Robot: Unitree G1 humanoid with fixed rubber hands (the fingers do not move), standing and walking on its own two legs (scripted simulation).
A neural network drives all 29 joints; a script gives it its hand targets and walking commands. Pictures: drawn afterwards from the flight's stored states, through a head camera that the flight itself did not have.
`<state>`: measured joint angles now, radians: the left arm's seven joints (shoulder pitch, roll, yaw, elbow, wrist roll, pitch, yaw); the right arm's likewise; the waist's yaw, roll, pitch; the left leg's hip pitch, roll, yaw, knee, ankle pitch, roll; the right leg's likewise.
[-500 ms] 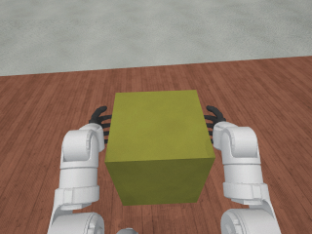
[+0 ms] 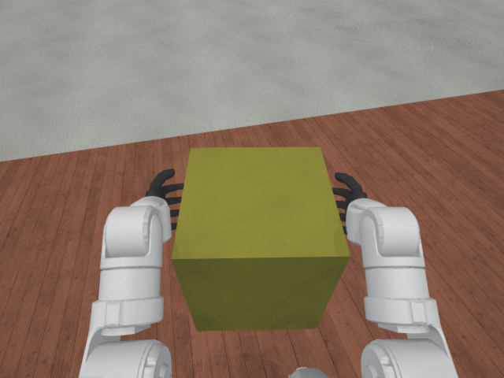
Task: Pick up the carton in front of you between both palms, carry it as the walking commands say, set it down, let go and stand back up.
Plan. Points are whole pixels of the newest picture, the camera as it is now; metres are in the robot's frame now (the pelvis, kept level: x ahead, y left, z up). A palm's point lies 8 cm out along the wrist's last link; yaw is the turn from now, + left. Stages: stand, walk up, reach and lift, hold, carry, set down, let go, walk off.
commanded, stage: carry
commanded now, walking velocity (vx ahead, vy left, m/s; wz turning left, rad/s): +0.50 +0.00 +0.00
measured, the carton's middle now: (256, 242) +0.34 -0.02 +0.02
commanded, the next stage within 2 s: none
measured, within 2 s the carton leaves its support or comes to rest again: neither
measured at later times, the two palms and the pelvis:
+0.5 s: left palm (174, 121) +0.64 +0.14 +0.05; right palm (305, 113) +0.67 -0.16 +0.04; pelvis +0.31 -0.04 -0.05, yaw +2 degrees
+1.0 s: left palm (182, 71) +0.94 +0.15 +0.01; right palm (283, 72) +0.92 -0.15 +0.00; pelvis +0.57 +0.01 -0.09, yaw +0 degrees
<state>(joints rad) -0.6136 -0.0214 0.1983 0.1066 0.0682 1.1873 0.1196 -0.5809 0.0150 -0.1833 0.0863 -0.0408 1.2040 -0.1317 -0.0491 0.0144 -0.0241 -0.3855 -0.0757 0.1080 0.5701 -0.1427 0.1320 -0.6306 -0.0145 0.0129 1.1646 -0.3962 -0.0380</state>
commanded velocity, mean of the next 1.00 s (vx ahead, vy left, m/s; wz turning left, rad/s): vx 0.31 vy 0.00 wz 0.00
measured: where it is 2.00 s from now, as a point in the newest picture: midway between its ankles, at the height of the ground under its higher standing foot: (250, 285)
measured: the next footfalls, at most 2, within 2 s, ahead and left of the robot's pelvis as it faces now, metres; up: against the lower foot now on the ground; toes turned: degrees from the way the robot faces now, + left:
right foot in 0.32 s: +0.36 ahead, -0.07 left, -0.04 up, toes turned +0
left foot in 0.80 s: +0.67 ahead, +0.05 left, -0.09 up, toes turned +3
